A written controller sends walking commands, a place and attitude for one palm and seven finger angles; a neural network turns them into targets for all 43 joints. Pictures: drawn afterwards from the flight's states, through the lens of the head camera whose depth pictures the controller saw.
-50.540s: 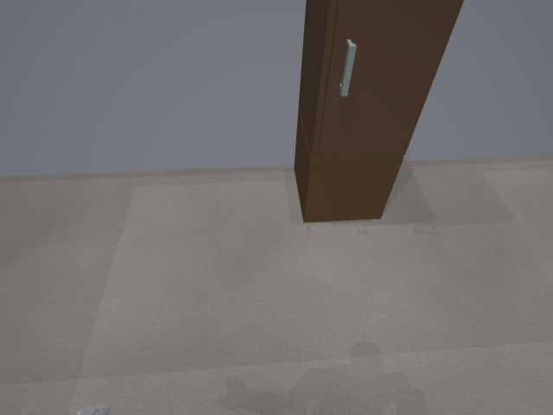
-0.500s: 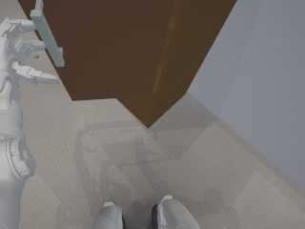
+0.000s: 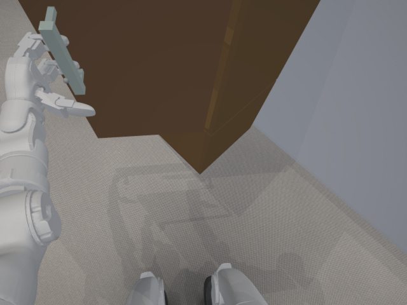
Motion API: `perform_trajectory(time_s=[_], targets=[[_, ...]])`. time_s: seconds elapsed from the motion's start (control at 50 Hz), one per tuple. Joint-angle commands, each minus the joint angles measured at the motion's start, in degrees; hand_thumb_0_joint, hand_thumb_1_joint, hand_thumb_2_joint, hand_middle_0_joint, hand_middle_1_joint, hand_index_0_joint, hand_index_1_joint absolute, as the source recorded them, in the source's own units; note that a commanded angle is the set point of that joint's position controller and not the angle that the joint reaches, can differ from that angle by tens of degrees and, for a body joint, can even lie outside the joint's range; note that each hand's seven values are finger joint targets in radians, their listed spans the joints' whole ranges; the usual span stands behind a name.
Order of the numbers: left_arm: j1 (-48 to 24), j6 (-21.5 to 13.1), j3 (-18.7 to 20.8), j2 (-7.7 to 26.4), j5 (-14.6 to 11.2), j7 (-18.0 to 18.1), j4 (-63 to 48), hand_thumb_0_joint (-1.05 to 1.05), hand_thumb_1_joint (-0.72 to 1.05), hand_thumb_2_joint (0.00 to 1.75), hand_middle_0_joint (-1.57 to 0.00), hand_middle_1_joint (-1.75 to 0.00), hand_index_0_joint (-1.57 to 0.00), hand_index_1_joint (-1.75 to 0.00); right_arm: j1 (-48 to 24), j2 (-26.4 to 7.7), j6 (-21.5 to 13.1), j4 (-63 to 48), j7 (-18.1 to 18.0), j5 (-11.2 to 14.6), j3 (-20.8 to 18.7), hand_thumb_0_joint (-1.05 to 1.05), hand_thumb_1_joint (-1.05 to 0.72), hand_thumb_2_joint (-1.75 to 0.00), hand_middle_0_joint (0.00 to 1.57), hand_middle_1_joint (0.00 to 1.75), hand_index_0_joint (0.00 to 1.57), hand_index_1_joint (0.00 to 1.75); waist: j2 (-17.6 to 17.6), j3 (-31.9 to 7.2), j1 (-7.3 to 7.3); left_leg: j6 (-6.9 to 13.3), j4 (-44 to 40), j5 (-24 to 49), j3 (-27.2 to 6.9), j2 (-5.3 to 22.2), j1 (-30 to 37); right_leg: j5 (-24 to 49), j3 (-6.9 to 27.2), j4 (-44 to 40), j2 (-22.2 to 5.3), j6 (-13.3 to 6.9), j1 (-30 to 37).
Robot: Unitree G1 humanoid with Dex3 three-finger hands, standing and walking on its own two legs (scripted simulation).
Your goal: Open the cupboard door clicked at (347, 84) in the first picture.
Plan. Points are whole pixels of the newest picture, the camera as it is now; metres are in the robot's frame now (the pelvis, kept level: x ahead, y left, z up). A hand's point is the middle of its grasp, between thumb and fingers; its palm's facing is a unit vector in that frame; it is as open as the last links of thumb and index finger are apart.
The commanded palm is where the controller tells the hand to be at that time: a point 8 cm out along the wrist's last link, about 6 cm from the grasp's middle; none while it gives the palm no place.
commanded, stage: slide the fingers in behind the handle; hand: left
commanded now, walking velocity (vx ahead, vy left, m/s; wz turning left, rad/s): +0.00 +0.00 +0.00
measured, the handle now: (67, 55) +0.57 +0.21 +0.08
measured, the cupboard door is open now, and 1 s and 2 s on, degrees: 52 52 69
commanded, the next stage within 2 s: close the thumb around the handle in 0.60 s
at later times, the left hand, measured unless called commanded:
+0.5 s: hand (72, 80) +0.51 +0.20 +0.08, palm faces +0.04 -1.00 -0.01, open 14.0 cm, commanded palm +0.49 +0.23 +0.08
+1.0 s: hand (74, 82) +0.51 +0.20 +0.07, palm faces +0.04 -1.00 -0.01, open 11.4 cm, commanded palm +0.49 +0.24 +0.08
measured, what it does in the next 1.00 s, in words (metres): stands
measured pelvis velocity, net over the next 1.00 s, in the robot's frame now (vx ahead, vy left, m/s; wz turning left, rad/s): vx -0.01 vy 0.00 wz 0.00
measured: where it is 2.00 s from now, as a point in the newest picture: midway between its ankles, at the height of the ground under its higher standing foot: outside the picture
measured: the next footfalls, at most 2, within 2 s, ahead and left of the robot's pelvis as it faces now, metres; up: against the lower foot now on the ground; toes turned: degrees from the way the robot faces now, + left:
none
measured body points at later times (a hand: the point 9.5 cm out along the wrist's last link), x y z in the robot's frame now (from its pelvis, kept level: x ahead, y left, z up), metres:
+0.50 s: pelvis +0.00 +0.00 +0.00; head +0.13 +0.02 +0.43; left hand +0.50 +0.25 +0.08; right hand -0.01 -0.26 -0.11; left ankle -0.01 +0.09 -0.67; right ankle +0.01 -0.12 -0.67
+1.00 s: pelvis -0.01 +0.00 +0.00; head +0.13 +0.02 +0.43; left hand +0.50 +0.25 +0.08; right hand -0.02 -0.27 -0.11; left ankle -0.01 +0.09 -0.67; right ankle +0.01 -0.12 -0.67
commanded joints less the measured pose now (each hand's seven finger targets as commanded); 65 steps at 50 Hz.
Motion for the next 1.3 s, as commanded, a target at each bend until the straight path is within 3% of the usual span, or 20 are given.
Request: perform_trajectory(time_s=[0.0, 0.06, 0.14, 0.22, 0.28, 0.36, 0.46, 0.5, 0.58, 0.6, 0.62, 0.68, 0.8, 0.84, 0.94, 1.02, 1.06, 1.1, 1.18, 1.28], targets=[[-25.41, -4.1, -0.86, 12.4, -0.7, 0.66, -11.79, 0.0, -0.5, 0.3, -0.3, -1.2, -0.3, -1.2, 11.23, -10.43, -0.65, -1.71, -0.31, -0.29, -3.77, 0.0, -0.9, -0.9, 0.2, 0.3, 0.2, 0.3, 8.91, -28.19, -1.22, -0.34, -4.68, 29.25, -4.66, -1.5, 22.26, 21.51, 2.48, -3.55, 1.76, -0.23, 10.62], [-27.03, -4.43, -0.53, 12.84, -0.52, 1.4, -13.47, 0.0, -0.5, 0.3, -0.3, -1.2, -0.3, -1.2, 11.61, -10.6, -0.77, -1.64, -0.22, -0.51, -3.94, 0.0, -0.9, -0.9, 0.2, 0.3, 0.2, 0.3, 9.73, -30.02, -1.28, -0.4, -4.69, 30.55, -4.87, -1.48, 23.64, 22.12, 2.54, -3.47, 1.77, -0.19, 10.95], [-25.41, -4.8, -3.37, 7.37, -1.59, 1.65, -14.82, 0.0, -0.5, 0.3, -0.3, -1.2, -0.3, -1.2, 11.54, -10.05, -0.9, -1.44, 0.27, -0.59, -4.24, 0.0, -0.9, -0.9, 0.2, 0.3, 0.2, 0.3, 9.8, -30.3, -1.32, -0.76, -4.63, 34.57, -5.41, -1.15, 26.91, 22.9, 1.79, -3.52, 2.03, -0.45, 9.7], [-23.18, -3.56, 0.75, 11.99, -1.31, 3.01, -10.32, 0.0, -0.5, 0.3, -0.3, -1.2, -0.3, -1.2, 11.2, -10.48, -0.51, -1.46, 0.2, -0.39, -3.96, 0.0, -0.9, -0.9, 0.2, 0.3, 0.2, 0.3, 4.23, -26.4, -0.68, -0.12, -5.35, 27.53, -4.22, -1.79, 19.37, 21.92, 2.51, -4.21, 1.86, -0.05, 13.31], [-24.47, -4.73, 2.0, 15.08, 0.49, 3.92, -12.75, 0.0, -0.5, 0.3, -0.3, -1.2, -0.3, -1.2, 10.91, -10.12, -0.7, -2.3, 0.11, -0.52, -3.64, 0.0, -0.9, -0.9, 0.2, 0.3, 0.2, 0.3, 7.32, -27.76, 0.15, -0.03, -5.4, 27.25, -3.67, -2.12, 18.69, 22.86, 3.15, -3.59, 1.57, -0.24, 14.96], [-23.9, -6.45, 0.01, 11.61, -0.28, 3.3, -14.06, 0.0, -0.5, 0.3, -0.3, -1.2, -0.3, -1.2, 10.68, -9.9, -0.93, -2.29, 0.35, -0.48, -4.01, 0.0, -0.9, -0.9, 0.2, 0.3, 0.2, 0.3, 8.17, -29.86, -0.14, -0.46, -5.07, 29.83, -4.22, -1.7, 22.71, 22.95, 2.71, -3.46, 1.84, -0.28, 13.08], [-22.86, -5.28, -0.18, 11.3, -0.91, 2.29, -12.27, 0.0, -0.5, 0.3, -0.3, -1.2, -0.3, -1.2, 10.88, -10.38, -0.77, -2.0, 0.15, -0.25, -4.12, 0.0, -0.9, -0.9, 0.2, 0.3, 0.2, 0.3, 6.89, -28.29, -0.13, -0.47, -5.9, 28.52, -4.45, -1.61, 22.2, 21.56, 2.4, -3.88, 1.79, -0.28, 12.68], [-23.08, -4.95, -2.7, 7.77, -1.19, 2.21, -12.03, 0.0, -0.5, 0.3, -0.3, -1.2, -0.3, -1.2, 10.53, -10.1, -0.87, -1.95, 0.29, -0.21, -4.06, 0.0, -0.9, -0.9, 0.2, 0.3, 0.2, 0.3, 7.51, -26.28, -0.57, -0.56, -6.19, 26.99, -4.49, -1.67, 22.45, 19.54, 2.09, -4.39, 1.81, -0.34, 10.8], [-25.37, -5.87, -0.6, 10.27, -1.2, 3.29, -12.92, 0.0, -0.5, 0.3, -0.3, -1.2, -0.3, -1.2, 10.69, -10.33, -1.14, -1.43, 0.06, -0.43, -4.22, 0.0, -0.9, -0.9, 0.2, 0.3, 0.2, 0.3, 6.84, -27.84, -0.54, -0.49, -5.85, 26.22, -4.65, -1.78, 22.01, 19.44, 2.52, -4.11, 1.68, -0.27, 11.48], [-24.24, -5.68, -1.82, 8.49, -1.09, 3.29, -11.34, 0.0, -0.5, 0.3, -0.3, -1.2, -0.3, -1.2, 10.56, -10.15, -1.24, -1.51, 0.17, -0.35, -4.09, 0.0, -0.9, -0.9, 0.2, 0.3, 0.2, 0.3, 5.82, -26.07, -0.84, -0.39, -6.04, 24.84, -4.53, -1.89, 20.96, 18.57, 2.4, -4.39, 1.72, -0.25, 11.11], [-24.11, -5.6, -0.44, 10.52, -0.86, 3.48, -10.62, 0.0, -0.5, 0.3, -0.3, -1.2, -0.3, -1.2, 10.45, -10.48, -1.28, -1.46, 0.04, -0.38, -4.03, 0.0, -0.9, -0.9, 0.2, 0.3, 0.2, 0.3, 5.18, -25.22, -0.62, -0.22, -5.99, 23.17, -4.26, -1.91, 19.29, 17.82, 2.73, -4.51, 1.63, -0.24, 11.53], [-25.8, -5.93, -1.49, 10.57, 0.22, 3.56, -10.67, 0.0, -0.5, 0.3, -0.3, -1.2, -0.3, -1.2, 10.5, -10.49, -1.46, -1.49, -0.11, -0.47, -3.86, 0.0, -0.9, -0.9, 0.2, 0.3, 0.2, 0.3, 7.22, -25.82, -0.81, -0.42, -6.05, 23.17, -4.83, -1.91, 20.43, 16.69, 2.52, -3.95, 1.44, -0.43, 9.81], [-28.58, -5.87, -1.58, 11.01, -0.09, 3.4, -11.08, 0.0, -0.16, 0.44, -0.32, -1.24, -0.32, -1.24, 10.58, -10.69, -1.8, -1.25, -0.25, -0.58, -3.79, 0.0, -0.9, -0.9, 0.2, 0.3, 0.2, 0.3, 8.0, -27.24, -1.62, -0.45, -5.46, 23.68, -5.23, -1.7, 21.23, 16.61, 2.47, -3.6, 1.5, -0.33, 8.93], [-26.56, -5.88, 0.51, 13.0, -0.39, 3.5, -11.42, 0.0, -0.05, 0.49, -0.33, -1.25, -0.33, -1.25, 10.77, -10.87, -1.84, -1.75, -0.23, -0.65, -3.76, 0.0, -0.9, -0.9, 0.2, 0.3, 0.2, 0.3, 8.03, -28.72, -0.54, -0.32, -5.36, 24.87, -4.86, -1.87, 21.23, 17.97, 2.61, -3.49, 1.62, -0.5, 10.87], [-26.75, -5.03, -0.73, 12.0, -0.24, 3.06, -10.58, 0.0, 0.23, 0.61, -0.35, -1.28, -0.35, -1.28, 10.78, -10.68, -1.7, -1.96, -0.34, -0.43, -3.56, 0.0, -0.9, -0.9, 0.2, 0.3, 0.2, 0.3, 6.49, -26.78, -1.39, 0.05, -5.31, 23.32, -4.47, -1.95, 18.84, 18.02, 2.86, -3.82, 1.62, -0.23, 11.2], [-27.4, -5.65, -0.06, 12.85, -0.33, 3.09, -12.53, 0.0, 0.45, 0.71, -0.37, -1.3, -0.37, -1.3, 11.06, -10.84, -1.81, -1.64, -0.33, -0.62, -3.82, 0.0, -0.9, -0.9, 0.2, 0.3, 0.2, 0.3, 8.85, -29.91, -0.74, -0.48, -5.34, 25.26, -5.05, -1.74, 21.81, 18.08, 2.63, -3.56, 1.6, -0.36, 10.7], [-27.53, -5.64, -1.86, 10.28, -0.66, 2.93, -11.47, 0.0, 0.56, 0.76, -0.38, -1.31, -0.38, -1.31, 11.02, -10.54, -1.89, -1.16, -0.17, -0.62, -3.75, 0.0, -0.9, -0.9, 0.2, 0.3, 0.2, 0.3, 8.95, -28.58, -1.55, -0.53, -5.03, 26.16, -5.15, -1.57, 22.26, 18.3, 2.36, -3.56, 1.71, -0.3, 9.11], [-26.68, -4.76, -1.1, 11.47, -0.36, 3.01, -9.12, 0.0, 0.68, 0.8, -0.38, -1.33, -0.38, -1.33, 11.34, -10.91, -1.57, -0.9, -0.26, -0.58, -3.78, 0.0, -0.9, -0.9, 0.2, 0.3, 0.2, 0.3, 7.32, -26.38, -1.85, -0.39, -5.2, 24.73, -5.09, -1.56, 20.53, 17.61, 2.39, -3.85, 1.7, -0.22, 8.97], [-26.88, -5.49, -0.7, 10.92, -0.51, 3.58, -13.33, 0.0, 0.9, 0.9, -0.4, -1.35, -0.4, -1.35, 11.71, -10.59, -1.65, -1.26, 0.05, -0.88, -4.09, 0.0, -0.9, -0.9, 0.2, 0.3, 0.2, 0.3, 9.76, -31.26, -0.77, -0.86, -4.88, 30.21, -5.55, -1.4, 25.07, 20.02, 2.01, -3.21, 1.76, -0.36, 9.32], [-24.19, -5.38, -0.43, 10.4, -0.45, 4.2, -12.96, 0.0, 0.9, 0.9, -0.4, -1.35, -0.4, -1.35, 11.65, -10.42, -1.04, -1.32, 0.46, -0.78, -4.27, 0.0, -0.9, -0.9, 0.2, 0.3, 0.2, 0.3, 7.61, -29.86, -0.22, -0.8, -4.97, 31.5, -5.16, -1.38, 24.0, 21.77, 1.96, -3.31, 1.89, -0.31, 10.86]])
